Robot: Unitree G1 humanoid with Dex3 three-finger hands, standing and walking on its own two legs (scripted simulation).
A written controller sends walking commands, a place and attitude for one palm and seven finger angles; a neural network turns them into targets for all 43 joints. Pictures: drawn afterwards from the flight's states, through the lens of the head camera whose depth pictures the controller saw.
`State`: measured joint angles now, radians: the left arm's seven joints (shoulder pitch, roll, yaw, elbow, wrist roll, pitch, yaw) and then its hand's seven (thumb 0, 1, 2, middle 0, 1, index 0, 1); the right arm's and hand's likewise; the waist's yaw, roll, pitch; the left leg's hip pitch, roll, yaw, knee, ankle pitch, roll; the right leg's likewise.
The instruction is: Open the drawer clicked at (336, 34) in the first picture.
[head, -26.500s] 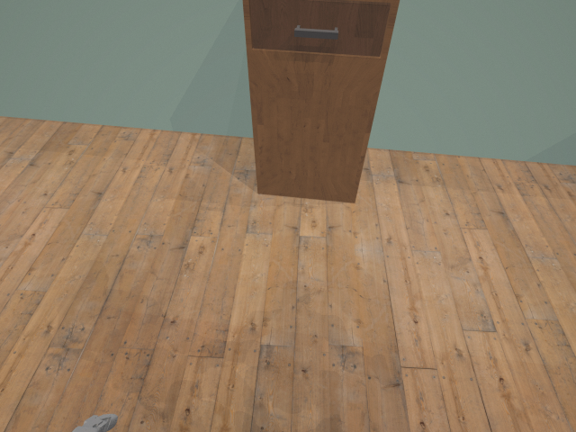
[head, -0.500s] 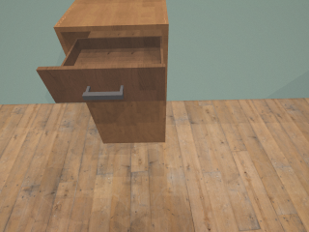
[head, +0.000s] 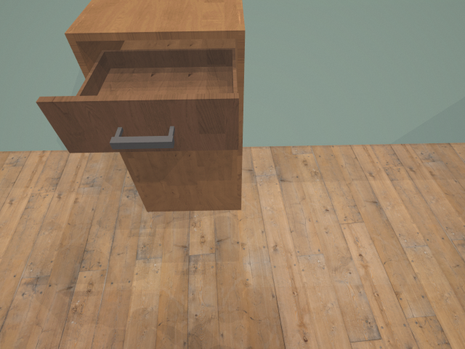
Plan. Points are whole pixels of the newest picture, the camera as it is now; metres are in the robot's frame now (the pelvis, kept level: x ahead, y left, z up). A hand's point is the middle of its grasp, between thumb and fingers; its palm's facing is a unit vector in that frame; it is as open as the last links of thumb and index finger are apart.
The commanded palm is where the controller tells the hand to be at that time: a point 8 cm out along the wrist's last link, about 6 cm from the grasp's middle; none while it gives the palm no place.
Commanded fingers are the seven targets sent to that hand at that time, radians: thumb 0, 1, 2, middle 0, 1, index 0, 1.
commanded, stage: look to check the result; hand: left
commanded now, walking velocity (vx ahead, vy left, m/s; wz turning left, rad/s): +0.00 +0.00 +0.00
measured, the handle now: (144, 136) +0.54 +0.24 +0.03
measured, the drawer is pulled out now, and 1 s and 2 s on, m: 0.27 0.27 0.27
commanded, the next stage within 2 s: stand and wait in 0.32 s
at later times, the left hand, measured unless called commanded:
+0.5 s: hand out of the picture +0.02 +0.17 -0.17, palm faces +0.04 -0.97 -0.22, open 7.3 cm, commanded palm none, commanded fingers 0.00 0.90 0.90 -0.20 -0.30 -0.20 -0.30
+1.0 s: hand out of the picture +0.05 +0.19 -0.17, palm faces +0.03 -0.97 -0.25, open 7.3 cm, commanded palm none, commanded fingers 0.00 0.90 0.90 -0.20 -0.30 -0.20 -0.30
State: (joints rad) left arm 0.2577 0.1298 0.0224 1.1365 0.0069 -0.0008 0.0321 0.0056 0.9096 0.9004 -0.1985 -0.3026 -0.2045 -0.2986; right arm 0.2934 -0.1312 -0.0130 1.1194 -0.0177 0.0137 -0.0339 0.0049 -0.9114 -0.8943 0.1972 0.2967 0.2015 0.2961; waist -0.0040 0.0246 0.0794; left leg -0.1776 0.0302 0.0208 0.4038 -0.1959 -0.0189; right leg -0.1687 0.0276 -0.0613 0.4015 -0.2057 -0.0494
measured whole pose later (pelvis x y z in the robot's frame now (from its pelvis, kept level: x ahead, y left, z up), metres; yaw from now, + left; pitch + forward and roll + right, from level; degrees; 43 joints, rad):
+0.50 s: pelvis +0.01 -0.01 +0.00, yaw +0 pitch -2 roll +0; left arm 0.23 0.15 0.03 1.13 0.01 -0.01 0.03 0.01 0.91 0.90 -0.20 -0.30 -0.20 -0.30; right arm 0.25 -0.15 -0.02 1.12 -0.02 0.01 -0.03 0.01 -0.91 -0.89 0.20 0.30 0.20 0.30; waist 0.00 0.03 0.07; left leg -0.15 0.04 0.02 0.38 -0.20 -0.03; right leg -0.14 0.04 -0.06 0.38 -0.21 -0.06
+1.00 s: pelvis +0.02 -0.01 +0.00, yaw -1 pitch -2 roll +0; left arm 0.19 0.18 0.03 1.13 0.01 -0.01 0.03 0.01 0.91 0.90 -0.20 -0.30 -0.21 -0.30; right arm 0.22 -0.19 -0.02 1.12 -0.02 0.01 -0.03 0.01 -0.91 -0.89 0.20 0.30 0.20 0.30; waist 0.00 0.03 0.07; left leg -0.13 0.04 0.03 0.35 -0.20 -0.03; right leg -0.12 0.04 -0.05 0.35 -0.20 -0.06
